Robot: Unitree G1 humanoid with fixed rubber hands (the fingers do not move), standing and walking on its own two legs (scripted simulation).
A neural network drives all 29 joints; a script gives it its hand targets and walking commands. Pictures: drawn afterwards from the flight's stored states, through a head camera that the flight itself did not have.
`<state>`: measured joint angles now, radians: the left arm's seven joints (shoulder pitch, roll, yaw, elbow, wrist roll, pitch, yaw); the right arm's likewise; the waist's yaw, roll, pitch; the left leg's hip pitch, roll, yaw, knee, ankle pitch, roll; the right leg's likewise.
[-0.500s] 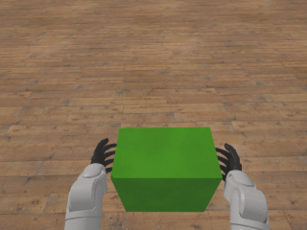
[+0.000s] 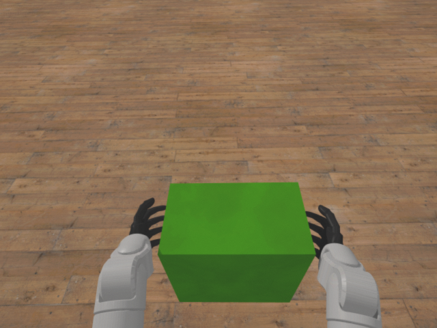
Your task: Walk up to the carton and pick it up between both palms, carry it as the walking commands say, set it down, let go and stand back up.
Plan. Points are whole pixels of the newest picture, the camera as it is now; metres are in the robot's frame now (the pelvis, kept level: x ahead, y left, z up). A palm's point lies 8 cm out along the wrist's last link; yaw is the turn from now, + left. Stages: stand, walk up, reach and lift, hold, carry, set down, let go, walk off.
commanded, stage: carry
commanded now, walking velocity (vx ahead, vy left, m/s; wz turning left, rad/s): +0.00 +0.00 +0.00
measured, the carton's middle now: (233, 247) +0.31 -0.01 -0.04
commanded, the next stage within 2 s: none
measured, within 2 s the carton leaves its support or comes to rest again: neither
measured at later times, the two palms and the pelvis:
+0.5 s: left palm (135, 224) +0.27 +0.15 +0.10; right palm (343, 234) +0.26 -0.18 +0.10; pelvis +0.00 +0.00 +0.00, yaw +0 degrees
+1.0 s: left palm (117, 282) +0.18 +0.16 +0.10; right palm (353, 288) +0.18 -0.17 +0.09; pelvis -0.06 +0.00 -0.01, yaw +0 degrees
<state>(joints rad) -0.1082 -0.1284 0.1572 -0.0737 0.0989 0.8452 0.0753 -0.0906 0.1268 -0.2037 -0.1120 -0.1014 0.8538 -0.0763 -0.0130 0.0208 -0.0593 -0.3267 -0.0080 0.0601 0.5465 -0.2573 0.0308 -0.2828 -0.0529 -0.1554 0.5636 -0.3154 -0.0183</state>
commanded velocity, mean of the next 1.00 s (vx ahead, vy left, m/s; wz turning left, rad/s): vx -0.19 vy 0.00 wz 0.00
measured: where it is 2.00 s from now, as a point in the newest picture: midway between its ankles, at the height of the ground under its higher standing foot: outside the picture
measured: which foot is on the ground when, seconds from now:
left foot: down 0.00-1.00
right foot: down 0.00-0.86, up 0.88-1.00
